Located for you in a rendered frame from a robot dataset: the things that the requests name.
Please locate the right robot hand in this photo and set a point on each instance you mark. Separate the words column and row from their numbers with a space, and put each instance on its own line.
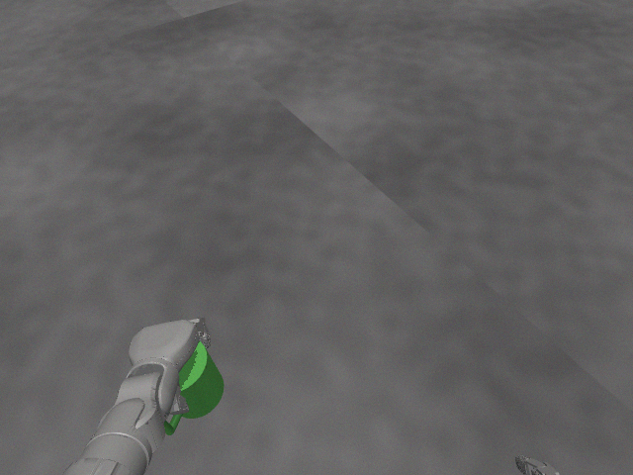
column 529, row 466

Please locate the left robot hand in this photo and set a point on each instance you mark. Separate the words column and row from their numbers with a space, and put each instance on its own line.
column 174, row 342

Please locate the left robot arm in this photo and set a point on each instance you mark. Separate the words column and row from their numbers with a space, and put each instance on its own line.
column 132, row 430

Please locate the mug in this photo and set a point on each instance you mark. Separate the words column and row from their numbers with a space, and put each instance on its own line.
column 202, row 385

